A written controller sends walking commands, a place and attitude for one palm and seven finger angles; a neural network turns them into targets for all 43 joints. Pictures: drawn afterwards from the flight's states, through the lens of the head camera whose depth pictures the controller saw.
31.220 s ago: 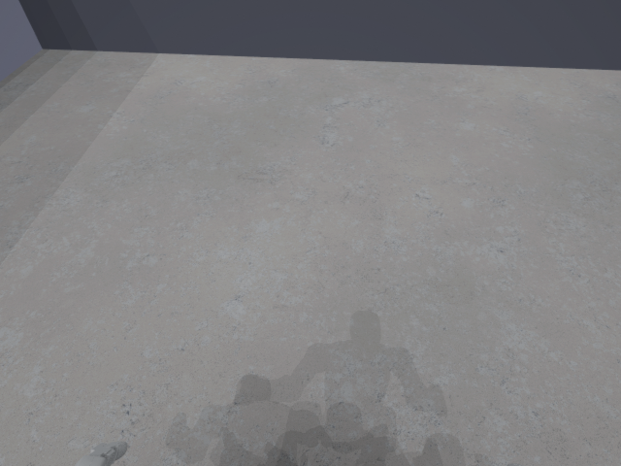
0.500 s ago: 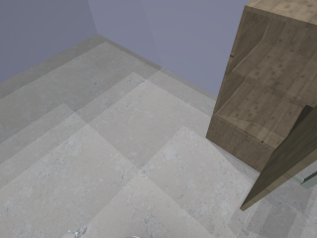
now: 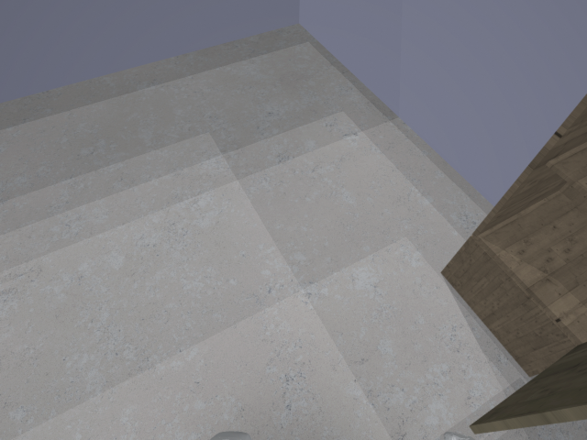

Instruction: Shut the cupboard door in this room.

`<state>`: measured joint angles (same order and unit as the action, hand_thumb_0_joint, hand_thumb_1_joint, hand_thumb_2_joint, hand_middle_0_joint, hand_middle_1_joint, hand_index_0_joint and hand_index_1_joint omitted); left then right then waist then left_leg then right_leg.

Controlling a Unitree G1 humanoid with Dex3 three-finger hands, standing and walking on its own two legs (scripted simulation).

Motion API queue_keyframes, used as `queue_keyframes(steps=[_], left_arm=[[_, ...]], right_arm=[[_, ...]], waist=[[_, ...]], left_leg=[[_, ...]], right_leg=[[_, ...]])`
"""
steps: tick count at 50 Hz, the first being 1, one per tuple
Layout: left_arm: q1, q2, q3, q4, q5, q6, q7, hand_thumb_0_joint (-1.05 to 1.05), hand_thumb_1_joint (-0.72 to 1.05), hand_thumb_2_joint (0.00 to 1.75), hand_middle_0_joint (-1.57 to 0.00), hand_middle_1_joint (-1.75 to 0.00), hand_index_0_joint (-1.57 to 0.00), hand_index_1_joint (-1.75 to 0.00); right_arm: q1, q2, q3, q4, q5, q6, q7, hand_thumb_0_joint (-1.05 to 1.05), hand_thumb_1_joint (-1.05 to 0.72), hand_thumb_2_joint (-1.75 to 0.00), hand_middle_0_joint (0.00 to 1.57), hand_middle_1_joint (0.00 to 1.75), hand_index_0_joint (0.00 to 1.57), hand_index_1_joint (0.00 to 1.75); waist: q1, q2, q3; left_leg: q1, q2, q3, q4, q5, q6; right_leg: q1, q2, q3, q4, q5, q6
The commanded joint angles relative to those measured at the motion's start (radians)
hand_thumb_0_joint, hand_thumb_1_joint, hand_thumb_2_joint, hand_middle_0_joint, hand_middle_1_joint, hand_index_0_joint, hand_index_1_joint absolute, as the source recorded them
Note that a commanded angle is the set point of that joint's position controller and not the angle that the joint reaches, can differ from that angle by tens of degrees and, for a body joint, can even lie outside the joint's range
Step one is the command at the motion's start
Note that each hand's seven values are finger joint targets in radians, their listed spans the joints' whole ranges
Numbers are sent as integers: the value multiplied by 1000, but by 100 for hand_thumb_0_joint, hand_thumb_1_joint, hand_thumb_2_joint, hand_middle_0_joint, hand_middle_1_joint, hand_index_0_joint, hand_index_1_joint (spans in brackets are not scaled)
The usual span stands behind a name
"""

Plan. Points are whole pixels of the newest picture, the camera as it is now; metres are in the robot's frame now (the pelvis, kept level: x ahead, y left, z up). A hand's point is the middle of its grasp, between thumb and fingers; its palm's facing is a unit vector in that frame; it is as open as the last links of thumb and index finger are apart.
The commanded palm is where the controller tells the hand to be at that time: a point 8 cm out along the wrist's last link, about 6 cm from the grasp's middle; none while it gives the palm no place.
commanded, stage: turn or walk to find it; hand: left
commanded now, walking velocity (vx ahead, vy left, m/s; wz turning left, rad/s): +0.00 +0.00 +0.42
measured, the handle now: out of the picture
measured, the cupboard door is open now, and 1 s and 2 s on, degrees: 90 90 90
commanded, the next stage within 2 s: none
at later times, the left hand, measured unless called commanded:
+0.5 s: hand out of the picture +0.10 +0.22 -0.16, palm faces +0.18 -0.95 -0.26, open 7.4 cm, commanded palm none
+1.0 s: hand out of the picture -0.05 +0.16 -0.17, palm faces +0.45 -0.86 -0.24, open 7.4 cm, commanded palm none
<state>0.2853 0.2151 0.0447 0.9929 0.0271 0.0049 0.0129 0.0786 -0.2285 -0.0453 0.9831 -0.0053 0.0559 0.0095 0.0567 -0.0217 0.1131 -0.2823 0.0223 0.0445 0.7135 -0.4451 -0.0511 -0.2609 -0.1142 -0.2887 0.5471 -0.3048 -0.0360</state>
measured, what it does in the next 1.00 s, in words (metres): steps on the spot, turning left: left foot, then right foot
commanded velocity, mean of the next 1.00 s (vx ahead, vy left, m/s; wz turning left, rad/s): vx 0.00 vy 0.00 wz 0.42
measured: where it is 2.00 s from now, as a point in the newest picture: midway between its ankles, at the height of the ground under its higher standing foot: outside the picture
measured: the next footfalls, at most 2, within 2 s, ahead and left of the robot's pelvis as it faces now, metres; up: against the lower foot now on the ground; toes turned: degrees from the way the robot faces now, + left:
left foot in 0.04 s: -0.01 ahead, +0.12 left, +0.00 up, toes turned +6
right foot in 0.54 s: +0.09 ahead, -0.10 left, +0.00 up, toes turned +7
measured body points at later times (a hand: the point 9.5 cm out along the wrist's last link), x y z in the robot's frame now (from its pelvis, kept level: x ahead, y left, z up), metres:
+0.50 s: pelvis +0.02 +0.00 +0.00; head +0.08 +0.00 +0.45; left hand +0.09 +0.27 -0.14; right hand +0.09 -0.24 -0.16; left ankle -0.05 +0.12 -0.74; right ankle +0.04 -0.12 -0.72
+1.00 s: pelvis +0.03 -0.02 +0.00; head +0.08 +0.00 +0.45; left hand -0.07 +0.21 -0.15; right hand +0.22 -0.22 -0.15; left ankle -0.06 +0.09 -0.70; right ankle +0.05 -0.11 -0.74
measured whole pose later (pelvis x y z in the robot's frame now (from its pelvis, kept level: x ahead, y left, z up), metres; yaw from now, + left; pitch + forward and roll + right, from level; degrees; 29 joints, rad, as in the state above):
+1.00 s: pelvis +0.03 -0.02 +0.00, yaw +25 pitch +0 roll +1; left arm 0.27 0.20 0.04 0.98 0.03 0.00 0.01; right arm 0.10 -0.24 -0.06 1.00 -0.01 0.07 0.01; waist 0.04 -0.01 0.12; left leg -0.36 0.04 0.03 0.85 -0.46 -0.06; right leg -0.21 -0.11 -0.28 0.54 -0.32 -0.03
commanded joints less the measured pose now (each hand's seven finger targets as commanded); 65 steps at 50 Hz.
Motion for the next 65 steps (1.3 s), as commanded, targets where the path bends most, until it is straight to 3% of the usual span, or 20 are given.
queue_keyframes(steps=[1, 2, 3, 4, 9, 19, 24, 25, 26, 27, 28, 32, 36, 48, 52, 53, 54, 55, 60, 65], left_arm=[[11, 200, 50, -46, -13, -4, 15, 0, 90, 90, -20, -30, -20, -30], [20, 149, 42, -71, -19, 3, 10, 0, 90, 90, -20, -30, -20, -30], [-32, 104, 18, -97, -14, 13, 9, 0, 90, 90, -20, -30, -20, -30], [-79, 131, 21, -96, -9, 25, 12, 0, 90, 90, -20, -30, -20, -30], [-50, 132, 36, -48, -12, 28, -2, 0, 90, 90, -20, -30, -20, -30], [-199, 109, 21, -120, -19, 22, 4, 0, 90, 90, -20, -30, -20, -30], [-117, 109, 21, -107, -26, 3, 4, 0, 90, 90, -20, -30, -20, -30], [-58, 125, 26, -91, -23, -8, 5, 0, 90, 90, -20, -30, -20, -30], [-9, 198, 37, -77, -12, -23, 13, 0, 90, 90, -20, -30, -20, -30], [33, 274, 55, -71, -3, -28, 22, 0, 90, 90, -20, -30, -20, -30], [34, 258, 43, -77, -13, -23, 21, 0, 90, 90, -20, -30, -20, -30], [-117, 149, 26, -122, -16, -22, 22, 0, 90, 90, -20, -30, -20, -30], [-72, 145, 28, -115, -13, -31, 21, 0, 90, 90, -20, -30, -20, -30], [38, 196, 48, -60, 3, -14, 17, 0, 90, 90, -20, -30, -20, -30], [3, 208, 55, -49, -6, -8, 15, 0, 90, 90, -20, -30, -20, -30], [3, 188, 51, -55, -16, -3, 13, 0, 90, 90, -20, -30, -20, -30], [-4, 124, 38, -83, -22, 4, 7, 0, 90, 90, -20, -30, -20, -30], [-45, 103, 21, -106, -16, 16, 13, 0, 90, 90, -20, -30, -20, -30], [-66, 124, 35, -56, -11, 29, 0, 0, 90, 90, -20, -30, -20, -30], [-78, 123, 35, -60, -12, 32, 3, 0, 90, 90, -20, -30, -20, -30]], right_arm=[[107, -105, -22, -45, 0, -43, -3, 0, -90, -90, 20, 30, 20, 30], [136, -201, -46, -49, -11, -51, -8, 0, -90, -90, 20, 30, 20, 30], [160, -263, -62, -42, -7, -38, -17, 0, -90, -90, 20, 30, 20, 30], [161, -244, -55, -32, -7, -30, -22, 0, -90, -90, 20, 30, 20, 30], [66, -165, -34, -54, -6, -48, -39, 0, -90, -90, 20, 30, 20, 30], [167, -169, -57, -43, -16, -48, -35, 0, -90, -90, 20, 30, 20, 30], [127, -171, -65, -57, -15, -43, -33, 0, -90, -90, 20, 30, 20, 30], [122, -161, -64, -59, -9, -45, -32, 0, -90, -90, 20, 30, 20, 30], [156, -112, -58, -61, 1, -50, -23, 0, -90, -90, 20, 30, 20, 30], [150, -58, -45, -87, 3, -50, -20, 0, -90, -90, 20, 30, 20, 30], [137, -94, -51, -89, 1, -35, -27, 0, -90, -90, 20, 30, 20, 30], [171, -78, -54, -18, -11, -3, -4, 0, -90, -90, 20, 30, 20, 30], [165, -72, -49, -8, -11, 3, 3, 0, -90, -90, 20, 30, 20, 30], [-2, -51, -18, -64, 0, -14, 2, 0, -90, -90, 20, 30, 20, 30], [78, -69, -18, -54, -2, -35, 0, 0, -90, -90, 20, 30, 20, 30], [129, -118, -30, -43, -5, -45, 0, 0, -90, -90, 20, 30, 20, 30], [170, -223, -55, -45, -12, -51, -6, 0, -90, -90, 20, 30, 20, 30], [205, -266, -62, -33, -5, -37, -16, 0, -90, -90, 20, 30, 20, 30], [81, -167, -34, -60, -10, -48, -40, 0, -90, -90, 20, 30, 20, 30], [121, -158, -38, -55, -6, -56, -36, 0, -90, -90, 20, 30, 20, 30]], waist=[[-75, -59, -220], [-91, 199, -241], [-111, 326, -192], [-115, 205, -143], [-49, 150, -88], [-97, 196, -112], [-51, 187, -153], [-18, 147, -186], [-11, -28, -250], [10, -281, -258], [9, -203, -243], [-62, -140, -84], [-59, -142, -97], [-2, -162, -113], [-58, -109, -174], [-90, 14, -209], [-109, 316, -211], [-124, 336, -207], [-62, 156, -111], [-59, 145, -109]], left_leg=[[202, 39, -8, -352, 302, 35], [352, 247, -284, -396, 530, 123], [338, 399, -419, -401, 828, 234], [265, 401, -331, -388, 803, 258], [239, 211, -193, -363, 823, 189], [258, 205, -294, -311, 904, 213], [159, 162, -330, -224, 838, 169], [101, 125, -306, -160, 696, 127], [-51, 49, -233, -36, 427, 64], [-237, -86, -102, 193, -151, 11], [-206, -55, -144, 351, -221, 18], [-228, -4, -128, 550, 23, -2], [-234, 6, -100, 516, 94, -23], [-133, 17, 6, 108, -22, -4], [75, 11, 41, -225, 180, 18], [230, 65, -33, -337, 354, 43], [365, 314, -366, -378, 689, 142], [321, 409, -414, -369, 924, 242], [229, 232, -232, -355, 811, 206], [218, 198, -227, -381, 785, 189]], right_leg=[[83, -204, 143, 39, 403, 1], [-145, -78, 86, 220, 50, 77], [-291, -2, 134, 379, -361, 111], [-272, -18, 206, 461, -328, 100], [-305, 11, 249, 583, -111, 127], [-239, 42, 248, 341, -149, 141], [-4, 83, 226, -1, 10, 111], [124, 52, 236, -158, 168, 110], [327, -106, 355, -185, 393, 69], [416, -359, 582, -144, 699, -55], [286, -391, 551, -144, 761, -125], [100, -214, 342, -198, 481, -59], [134, -194, 273, -210, 490, -48], [192, -264, 238, -166, 528, -113], [146, -242, 157, -27, 469, -38], [39, -192, 107, 111, 357, 17], [-225, -38, 80, 328, -183, 99], [-267, -2, 175, 444, -396, 110], [-291, 4, 258, 591, -143, 121], [-279, 6, 266, 580, -73, 145]])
